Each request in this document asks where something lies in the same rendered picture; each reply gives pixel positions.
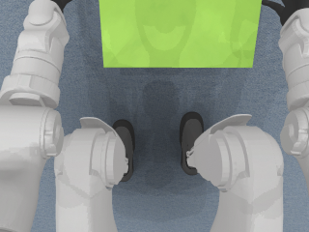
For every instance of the robot left hand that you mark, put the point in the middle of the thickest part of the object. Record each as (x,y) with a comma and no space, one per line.
(61,3)

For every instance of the carton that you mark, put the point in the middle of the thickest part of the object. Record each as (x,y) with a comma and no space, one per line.
(179,33)

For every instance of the robot right thigh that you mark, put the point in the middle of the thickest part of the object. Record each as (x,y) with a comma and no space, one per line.
(240,161)

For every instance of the robot left forearm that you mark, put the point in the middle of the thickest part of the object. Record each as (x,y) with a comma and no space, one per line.
(38,59)

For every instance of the robot thigh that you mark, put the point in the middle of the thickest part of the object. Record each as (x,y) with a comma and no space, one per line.
(240,161)
(92,166)

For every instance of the robot left thigh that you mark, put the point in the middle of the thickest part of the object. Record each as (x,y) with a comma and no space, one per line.
(92,166)

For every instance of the robot right forearm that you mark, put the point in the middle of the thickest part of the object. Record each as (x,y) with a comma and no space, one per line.
(294,44)

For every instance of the right robot upper arm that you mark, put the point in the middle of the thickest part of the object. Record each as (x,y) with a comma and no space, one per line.
(294,138)

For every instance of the robot right hand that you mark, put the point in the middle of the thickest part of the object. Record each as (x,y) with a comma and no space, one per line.
(291,6)

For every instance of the left robot upper arm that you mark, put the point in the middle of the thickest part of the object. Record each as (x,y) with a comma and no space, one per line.
(29,136)

